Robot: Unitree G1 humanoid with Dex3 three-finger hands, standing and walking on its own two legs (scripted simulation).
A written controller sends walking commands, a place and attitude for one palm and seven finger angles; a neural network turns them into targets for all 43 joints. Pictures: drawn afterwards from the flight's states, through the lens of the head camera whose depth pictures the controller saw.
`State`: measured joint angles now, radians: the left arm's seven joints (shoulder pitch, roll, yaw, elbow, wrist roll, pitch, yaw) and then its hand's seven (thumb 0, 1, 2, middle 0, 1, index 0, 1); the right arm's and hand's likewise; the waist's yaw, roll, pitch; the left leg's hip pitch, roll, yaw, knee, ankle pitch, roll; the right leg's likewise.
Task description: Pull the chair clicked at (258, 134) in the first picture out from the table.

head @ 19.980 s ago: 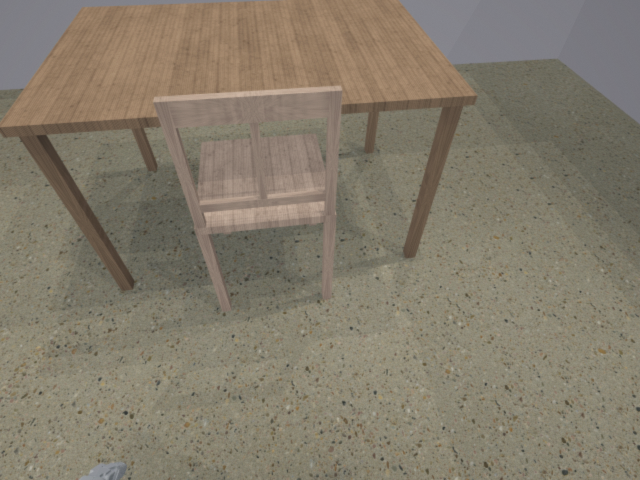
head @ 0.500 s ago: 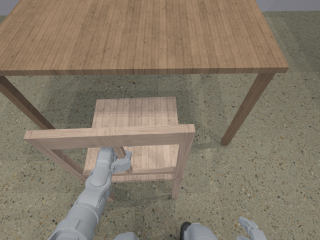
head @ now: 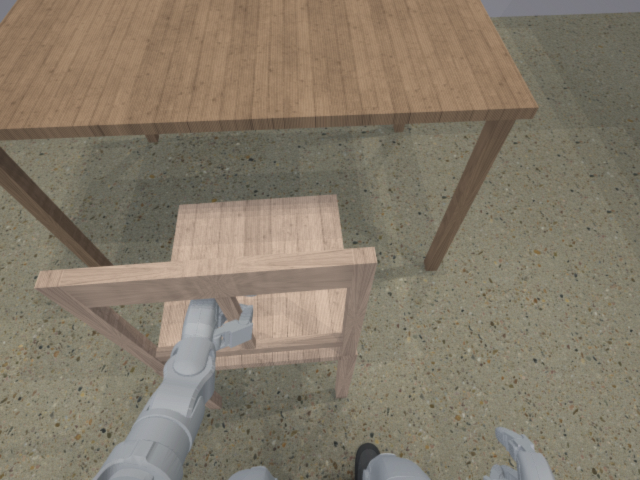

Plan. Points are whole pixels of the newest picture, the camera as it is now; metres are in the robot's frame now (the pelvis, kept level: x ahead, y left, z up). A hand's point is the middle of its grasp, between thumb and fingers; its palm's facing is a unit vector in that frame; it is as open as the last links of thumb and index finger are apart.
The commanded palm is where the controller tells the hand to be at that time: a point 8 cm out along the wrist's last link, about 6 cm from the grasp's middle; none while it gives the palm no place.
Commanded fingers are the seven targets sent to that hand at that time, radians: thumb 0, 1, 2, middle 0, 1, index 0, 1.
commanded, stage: step backward, pulling the chair out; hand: left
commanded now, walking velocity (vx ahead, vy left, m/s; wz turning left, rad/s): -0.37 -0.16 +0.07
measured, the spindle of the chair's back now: (238, 321) +0.35 +0.13 -0.12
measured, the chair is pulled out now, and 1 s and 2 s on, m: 0.27 0.48 0.60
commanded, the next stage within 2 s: stop walking, hand still on the chair in 1.08 s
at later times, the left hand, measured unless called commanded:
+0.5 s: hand (239, 399) +0.22 +0.11 -0.07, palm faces -0.06 -0.98 -0.17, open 5.3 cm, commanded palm +0.20 +0.16 -0.06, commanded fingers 0.00 0.90 0.90 -0.50 -1.45 -0.50 -1.45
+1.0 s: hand out of the picture +0.11 +0.11 -0.07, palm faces -0.06 -0.98 -0.18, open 5.3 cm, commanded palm +0.09 +0.17 -0.06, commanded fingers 0.00 0.90 0.90 -0.50 -1.45 -0.50 -1.45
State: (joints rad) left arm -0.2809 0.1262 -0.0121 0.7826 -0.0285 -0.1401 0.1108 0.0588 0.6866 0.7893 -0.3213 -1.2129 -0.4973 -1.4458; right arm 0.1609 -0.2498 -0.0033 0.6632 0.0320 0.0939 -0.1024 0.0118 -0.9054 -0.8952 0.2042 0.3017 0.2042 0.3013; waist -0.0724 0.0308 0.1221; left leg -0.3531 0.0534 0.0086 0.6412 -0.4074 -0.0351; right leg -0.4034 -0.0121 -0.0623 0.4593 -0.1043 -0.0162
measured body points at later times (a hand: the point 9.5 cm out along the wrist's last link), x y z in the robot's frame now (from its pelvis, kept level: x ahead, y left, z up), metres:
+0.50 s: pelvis -0.10 +0.00 +0.00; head -0.03 +0.00 +0.44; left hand +0.22 +0.16 -0.05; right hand +0.02 -0.26 -0.12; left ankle -0.11 +0.12 -0.74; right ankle -0.02 -0.13 -0.73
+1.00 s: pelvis -0.21 +0.00 +0.00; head -0.14 +0.00 +0.45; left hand +0.11 +0.16 -0.05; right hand -0.09 -0.27 -0.11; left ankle -0.17 +0.11 -0.73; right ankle -0.16 -0.14 -0.72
